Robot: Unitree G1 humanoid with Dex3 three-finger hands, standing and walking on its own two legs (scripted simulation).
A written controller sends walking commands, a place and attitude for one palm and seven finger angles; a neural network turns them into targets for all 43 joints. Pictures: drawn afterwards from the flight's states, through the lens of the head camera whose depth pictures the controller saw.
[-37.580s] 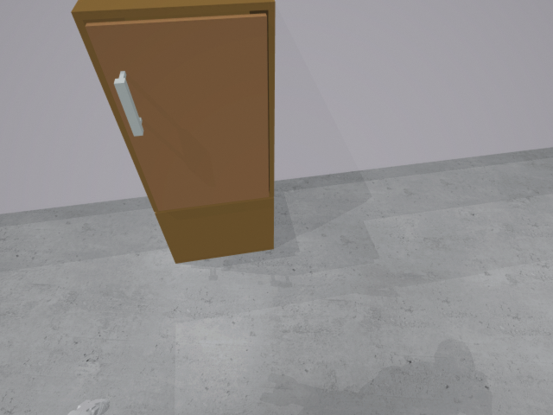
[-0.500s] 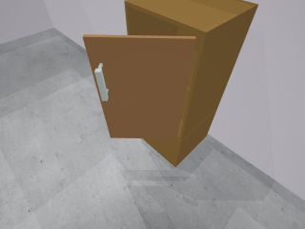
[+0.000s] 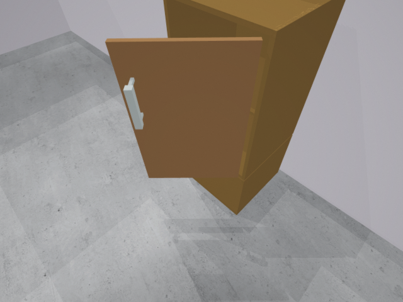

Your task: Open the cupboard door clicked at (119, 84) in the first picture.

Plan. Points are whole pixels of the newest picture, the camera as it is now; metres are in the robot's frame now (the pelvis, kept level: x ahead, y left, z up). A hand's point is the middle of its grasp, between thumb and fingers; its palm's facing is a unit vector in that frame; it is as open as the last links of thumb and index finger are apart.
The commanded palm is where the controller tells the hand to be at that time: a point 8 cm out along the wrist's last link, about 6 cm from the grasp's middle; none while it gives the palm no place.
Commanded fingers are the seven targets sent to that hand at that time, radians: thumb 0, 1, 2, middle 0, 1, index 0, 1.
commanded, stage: look again from close up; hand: left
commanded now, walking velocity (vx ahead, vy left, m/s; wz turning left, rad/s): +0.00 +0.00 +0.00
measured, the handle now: (135, 104) +0.61 +0.22 +0.03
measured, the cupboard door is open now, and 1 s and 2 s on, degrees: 45 45 45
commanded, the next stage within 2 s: shuffle to correct the standing spot in 0.26 s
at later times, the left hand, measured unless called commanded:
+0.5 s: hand out of the picture +0.03 +0.18 -0.17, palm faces -0.02 -0.98 -0.20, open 7.4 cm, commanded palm none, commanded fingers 0.00 0.90 0.90 -0.20 -0.30 -0.20 -0.30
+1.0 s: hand out of the picture +0.10 +0.18 -0.17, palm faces -0.01 -0.97 -0.24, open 7.4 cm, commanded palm none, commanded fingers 0.00 0.90 0.90 -0.20 -0.30 -0.20 -0.30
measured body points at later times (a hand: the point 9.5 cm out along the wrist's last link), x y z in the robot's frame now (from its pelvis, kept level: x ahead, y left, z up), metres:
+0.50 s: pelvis +0.02 +0.00 +0.00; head +0.03 +0.00 +0.45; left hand +0.03 +0.23 -0.16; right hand +0.06 -0.24 -0.15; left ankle +0.01 +0.10 -0.73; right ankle -0.04 -0.12 -0.73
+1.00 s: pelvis +0.07 +0.00 +0.00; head +0.10 -0.01 +0.44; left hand +0.11 +0.23 -0.16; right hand +0.06 -0.22 -0.17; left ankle +0.01 +0.10 -0.73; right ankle +0.07 -0.11 -0.73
